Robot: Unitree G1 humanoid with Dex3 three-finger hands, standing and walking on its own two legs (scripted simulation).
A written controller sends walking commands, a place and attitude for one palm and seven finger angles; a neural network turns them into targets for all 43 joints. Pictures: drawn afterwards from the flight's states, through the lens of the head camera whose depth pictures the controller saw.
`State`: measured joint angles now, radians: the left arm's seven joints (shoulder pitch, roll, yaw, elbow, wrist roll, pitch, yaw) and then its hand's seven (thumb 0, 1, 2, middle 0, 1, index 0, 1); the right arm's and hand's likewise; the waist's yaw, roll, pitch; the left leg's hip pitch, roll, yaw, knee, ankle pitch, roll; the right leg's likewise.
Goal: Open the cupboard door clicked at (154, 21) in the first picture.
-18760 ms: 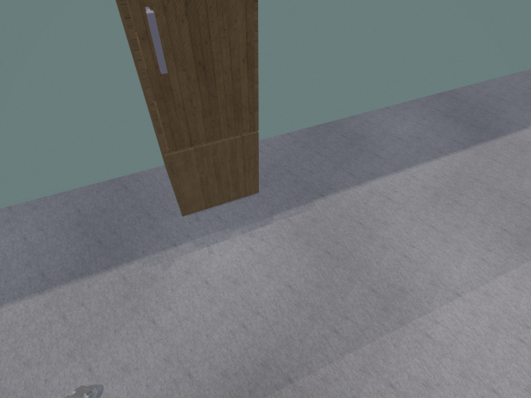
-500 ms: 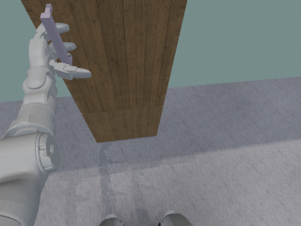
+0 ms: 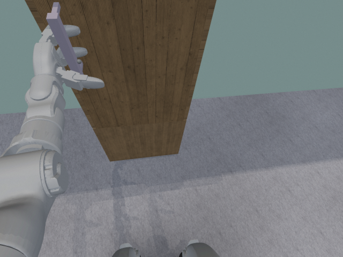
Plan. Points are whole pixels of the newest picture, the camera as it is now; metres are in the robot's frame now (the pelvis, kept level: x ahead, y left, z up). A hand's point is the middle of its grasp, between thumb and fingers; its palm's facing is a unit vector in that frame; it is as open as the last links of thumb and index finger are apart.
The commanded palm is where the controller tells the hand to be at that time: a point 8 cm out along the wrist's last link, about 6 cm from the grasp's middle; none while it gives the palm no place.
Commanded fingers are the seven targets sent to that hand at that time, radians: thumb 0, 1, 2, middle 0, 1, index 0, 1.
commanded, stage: close the thumb around the handle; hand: left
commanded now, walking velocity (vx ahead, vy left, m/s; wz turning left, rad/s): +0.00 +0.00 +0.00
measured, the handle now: (69, 46) +0.58 +0.18 +0.12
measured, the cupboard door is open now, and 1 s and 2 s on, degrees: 0 2 21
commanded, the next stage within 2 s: pull the door open along its arc in 0.66 s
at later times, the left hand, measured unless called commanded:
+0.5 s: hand (79, 61) +0.53 +0.15 +0.12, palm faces +0.04 -1.00 -0.01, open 6.9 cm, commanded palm +0.51 +0.19 +0.12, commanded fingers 0.00 0.90 0.90 -0.40 -1.35 -0.40 -1.35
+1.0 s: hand (79, 64) +0.52 +0.15 +0.12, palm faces +0.03 -1.00 +0.00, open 5.5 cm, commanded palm +0.47 +0.20 +0.12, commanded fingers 0.00 0.90 0.90 -0.40 -1.35 -0.40 -1.35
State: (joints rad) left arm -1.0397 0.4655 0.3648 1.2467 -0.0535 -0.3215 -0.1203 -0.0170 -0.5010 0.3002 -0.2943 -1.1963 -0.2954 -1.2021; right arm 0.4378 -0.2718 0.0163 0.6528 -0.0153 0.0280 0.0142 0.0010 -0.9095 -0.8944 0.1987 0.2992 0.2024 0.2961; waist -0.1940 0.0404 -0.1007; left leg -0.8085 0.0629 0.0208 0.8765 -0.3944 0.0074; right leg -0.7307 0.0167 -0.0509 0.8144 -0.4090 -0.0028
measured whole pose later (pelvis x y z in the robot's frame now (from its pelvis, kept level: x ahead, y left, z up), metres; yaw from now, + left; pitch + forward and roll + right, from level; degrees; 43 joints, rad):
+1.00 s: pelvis +0.01 +0.00 +0.00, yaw -1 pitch +18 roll -2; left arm -0.91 0.42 0.37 1.12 -0.09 -0.32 -0.13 0.01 0.78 0.81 -0.36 -1.35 -0.36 -1.35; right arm 0.45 -0.27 0.00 0.64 -0.01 0.05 0.02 0.00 -0.91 -0.89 0.20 0.30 0.20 0.30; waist -0.17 0.05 -0.12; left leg -0.75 0.07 0.04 0.85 -0.40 0.01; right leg -0.69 0.02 -0.03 0.79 -0.41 0.00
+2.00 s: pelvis -0.01 -0.02 +0.02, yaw +1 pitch +10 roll +0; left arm -0.60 0.02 0.17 0.74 0.01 -0.23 0.55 0.00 0.76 0.83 -0.36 -1.34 -0.34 -1.35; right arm 0.36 -0.23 -0.04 0.73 -0.06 0.03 0.01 0.01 -0.91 -0.89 0.20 0.30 0.20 0.30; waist -0.08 0.05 -0.11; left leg -0.59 0.05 0.02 0.75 -0.33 -0.02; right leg -0.54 0.01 -0.05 0.75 -0.39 -0.03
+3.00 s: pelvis +0.01 -0.04 +0.02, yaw +4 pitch +4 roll +1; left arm -0.16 -0.13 -0.17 0.18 0.06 0.03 0.61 0.01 0.25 0.63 -0.33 -1.26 -0.35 -1.28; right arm 0.23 -0.20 -0.01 0.65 -0.04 0.12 -0.01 0.01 -0.91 -0.89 0.20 0.30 0.20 0.30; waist -0.01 0.05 -0.08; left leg -0.43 0.03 -0.02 0.70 -0.34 -0.04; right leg -0.37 -0.01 -0.09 0.72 -0.43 -0.05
